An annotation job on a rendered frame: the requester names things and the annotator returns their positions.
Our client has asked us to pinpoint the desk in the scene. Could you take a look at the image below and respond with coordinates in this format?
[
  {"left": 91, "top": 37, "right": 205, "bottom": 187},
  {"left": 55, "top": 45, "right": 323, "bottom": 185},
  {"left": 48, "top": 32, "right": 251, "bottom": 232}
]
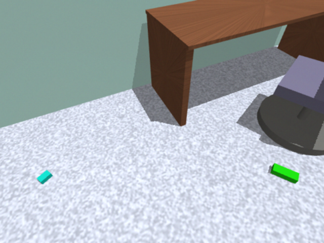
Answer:
[{"left": 145, "top": 0, "right": 324, "bottom": 126}]

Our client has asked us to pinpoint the office chair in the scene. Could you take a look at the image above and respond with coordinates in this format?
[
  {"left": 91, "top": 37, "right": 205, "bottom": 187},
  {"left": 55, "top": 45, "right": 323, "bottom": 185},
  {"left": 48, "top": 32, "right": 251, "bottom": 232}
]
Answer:
[{"left": 257, "top": 55, "right": 324, "bottom": 156}]

